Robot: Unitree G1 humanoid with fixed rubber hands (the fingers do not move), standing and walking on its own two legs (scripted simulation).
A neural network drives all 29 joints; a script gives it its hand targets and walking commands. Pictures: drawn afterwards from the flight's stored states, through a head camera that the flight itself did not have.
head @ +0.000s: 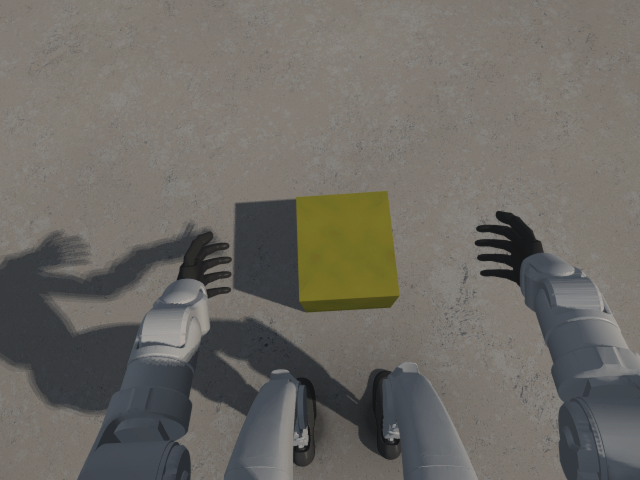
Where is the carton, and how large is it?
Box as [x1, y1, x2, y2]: [296, 191, 399, 311]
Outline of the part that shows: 387,191 296,197 299,301 306,311 390,307 399,294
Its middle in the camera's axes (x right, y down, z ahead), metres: +0.07 +0.05 +1.04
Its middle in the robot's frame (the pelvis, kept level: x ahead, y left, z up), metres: +0.54 -0.01 -0.60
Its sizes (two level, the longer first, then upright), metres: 0.272 0.237 0.185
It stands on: the floor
